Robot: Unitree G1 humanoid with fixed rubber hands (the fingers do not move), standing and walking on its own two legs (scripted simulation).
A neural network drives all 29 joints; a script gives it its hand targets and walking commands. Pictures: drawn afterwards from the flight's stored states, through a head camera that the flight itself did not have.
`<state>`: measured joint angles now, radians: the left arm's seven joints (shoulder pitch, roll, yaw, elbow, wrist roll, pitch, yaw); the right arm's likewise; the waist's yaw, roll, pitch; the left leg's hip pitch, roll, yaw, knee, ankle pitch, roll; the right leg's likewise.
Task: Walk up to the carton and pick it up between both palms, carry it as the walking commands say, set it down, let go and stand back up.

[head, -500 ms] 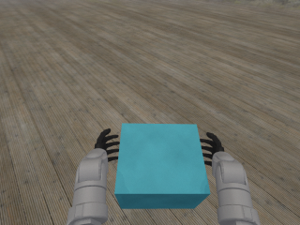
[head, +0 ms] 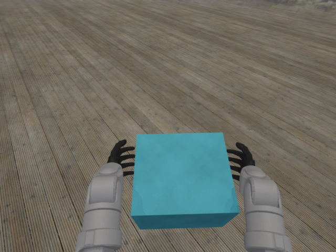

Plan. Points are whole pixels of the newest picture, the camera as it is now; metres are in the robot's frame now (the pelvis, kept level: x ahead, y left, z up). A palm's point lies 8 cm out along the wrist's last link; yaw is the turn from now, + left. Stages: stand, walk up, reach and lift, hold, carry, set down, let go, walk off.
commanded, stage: carry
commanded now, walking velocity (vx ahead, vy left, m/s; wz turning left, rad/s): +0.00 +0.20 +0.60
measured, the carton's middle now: (180, 181) +0.32 -0.02 +0.00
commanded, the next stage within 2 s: none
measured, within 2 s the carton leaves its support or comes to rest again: neither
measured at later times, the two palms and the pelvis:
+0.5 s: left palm out of the picture +0.21 +0.35 +0.09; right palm (150, 167) +0.29 +0.06 +0.09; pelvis -0.02 +0.13 -0.02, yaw +14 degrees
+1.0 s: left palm out of the picture +0.03 +0.57 +0.08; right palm (15, 199) +0.20 +0.31 +0.10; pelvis -0.11 +0.29 -0.02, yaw +31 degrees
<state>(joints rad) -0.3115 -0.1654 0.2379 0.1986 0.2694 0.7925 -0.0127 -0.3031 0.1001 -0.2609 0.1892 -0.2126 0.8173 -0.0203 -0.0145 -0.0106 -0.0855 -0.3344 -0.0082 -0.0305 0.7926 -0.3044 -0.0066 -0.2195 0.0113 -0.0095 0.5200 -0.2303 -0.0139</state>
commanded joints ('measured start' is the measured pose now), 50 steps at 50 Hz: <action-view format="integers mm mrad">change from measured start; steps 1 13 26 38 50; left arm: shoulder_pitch -514 -315 -279 -250 -339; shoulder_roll -935 -954 -958 -905 -993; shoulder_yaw -749 -790 -753 -732 -839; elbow -313 -569 -653 -681 -693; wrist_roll -400 -530 -584 -530 -597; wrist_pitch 94 388 435 429 407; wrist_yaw -183 -55 -47 -23 -53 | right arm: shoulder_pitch -704 -405 -388 -316 -303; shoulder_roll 1014 981 995 993 1002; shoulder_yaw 817 780 803 798 771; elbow -356 -635 -740 -678 -654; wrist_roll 447 487 493 506 468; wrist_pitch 73 370 424 430 383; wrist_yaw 242 76 33 60 77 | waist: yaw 9 -3 16 -31 1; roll -109 313 -220 42 195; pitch -162 -357 -325 -444 -365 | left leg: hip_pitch -229 240 -460 229 136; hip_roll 78 262 62 94 132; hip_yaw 3 -432 -41 -49 -368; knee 257 -283 503 -310 -396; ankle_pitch -102 859 -194 305 504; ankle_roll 21 212 -4 71 116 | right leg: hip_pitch -100 -479 189 -185 -208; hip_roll -430 -63 -594 -275 -6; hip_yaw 224 -40 278 -160 -23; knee -188 641 -72 492 336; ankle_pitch -263 -487 491 -22 -291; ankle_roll -126 137 -209 98 65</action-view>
